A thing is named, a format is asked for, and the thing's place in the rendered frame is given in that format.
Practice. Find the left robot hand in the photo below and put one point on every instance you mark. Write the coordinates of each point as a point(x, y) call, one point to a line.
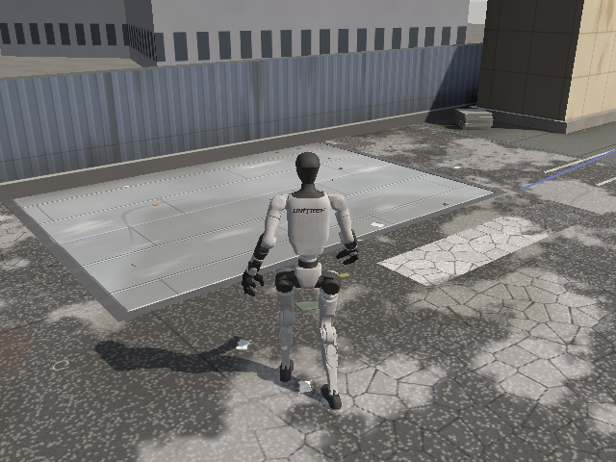
point(247, 281)

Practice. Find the right robot upper arm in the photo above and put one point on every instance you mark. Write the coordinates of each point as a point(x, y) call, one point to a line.
point(339, 204)

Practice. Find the left robot forearm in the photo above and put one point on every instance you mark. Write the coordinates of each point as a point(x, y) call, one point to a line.
point(257, 258)

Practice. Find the right robot hand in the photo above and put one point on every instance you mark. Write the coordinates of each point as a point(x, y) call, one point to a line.
point(352, 259)

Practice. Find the robot right thigh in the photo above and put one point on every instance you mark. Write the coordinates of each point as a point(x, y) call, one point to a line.
point(330, 287)

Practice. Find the left robot upper arm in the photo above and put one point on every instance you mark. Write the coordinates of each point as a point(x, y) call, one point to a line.
point(277, 204)

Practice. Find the right robot forearm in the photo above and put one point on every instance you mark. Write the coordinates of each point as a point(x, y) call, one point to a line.
point(352, 248)

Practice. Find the robot right shin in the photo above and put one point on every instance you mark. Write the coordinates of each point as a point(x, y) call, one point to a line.
point(329, 354)

